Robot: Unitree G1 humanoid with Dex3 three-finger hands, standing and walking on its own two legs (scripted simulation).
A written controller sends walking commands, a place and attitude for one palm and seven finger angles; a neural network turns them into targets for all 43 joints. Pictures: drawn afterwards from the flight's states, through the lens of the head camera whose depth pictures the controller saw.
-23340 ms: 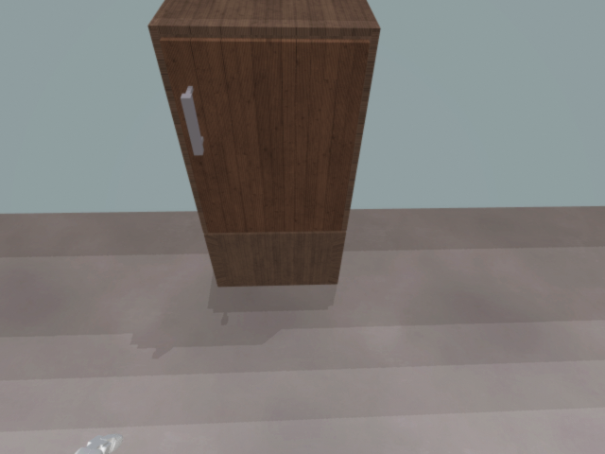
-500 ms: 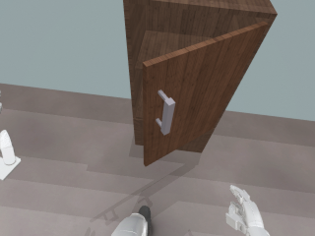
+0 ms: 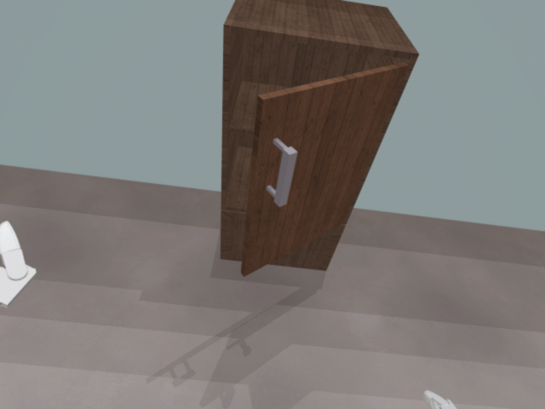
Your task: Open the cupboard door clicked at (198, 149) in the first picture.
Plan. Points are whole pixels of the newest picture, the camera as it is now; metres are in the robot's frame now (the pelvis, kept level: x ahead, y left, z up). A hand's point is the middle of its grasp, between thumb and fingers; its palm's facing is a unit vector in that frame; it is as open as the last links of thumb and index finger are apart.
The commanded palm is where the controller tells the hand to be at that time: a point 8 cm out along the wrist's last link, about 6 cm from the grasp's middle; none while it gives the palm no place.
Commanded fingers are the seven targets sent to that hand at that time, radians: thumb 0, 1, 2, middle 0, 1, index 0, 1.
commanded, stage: stop stepping back and stand still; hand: left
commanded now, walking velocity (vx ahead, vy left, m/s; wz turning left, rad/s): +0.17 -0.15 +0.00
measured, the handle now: (279, 173) +0.58 +0.04 +0.01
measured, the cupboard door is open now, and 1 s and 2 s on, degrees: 39 39 39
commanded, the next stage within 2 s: let the arm hang, fingers relaxed in 1.30 s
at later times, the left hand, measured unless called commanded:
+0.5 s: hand (113, 280) +0.20 +0.20 +0.17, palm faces +0.39 -0.79 -0.47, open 7.4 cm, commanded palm +0.14 +0.24 +0.19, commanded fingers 0.00 0.90 0.90 -0.20 -0.30 -0.20 -0.30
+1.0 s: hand (116, 257) +0.23 +0.21 +0.16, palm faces +0.27 -0.82 -0.49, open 7.4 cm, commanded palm +0.17 +0.26 +0.19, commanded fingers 0.00 0.90 0.90 -0.20 -0.30 -0.20 -0.30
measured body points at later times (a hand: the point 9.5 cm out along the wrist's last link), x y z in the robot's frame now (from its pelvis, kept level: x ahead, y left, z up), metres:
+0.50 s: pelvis -0.02 -0.05 +0.01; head -0.02 -0.06 +0.46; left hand +0.17 +0.24 +0.20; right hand +0.11 -0.30 -0.10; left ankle -0.02 +0.09 -0.68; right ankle -0.04 -0.11 -0.73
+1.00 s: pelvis +0.00 -0.02 +0.01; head +0.04 -0.02 +0.46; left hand +0.21 +0.25 +0.19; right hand +0.15 -0.26 -0.08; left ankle +0.07 +0.08 -0.73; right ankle -0.04 -0.12 -0.73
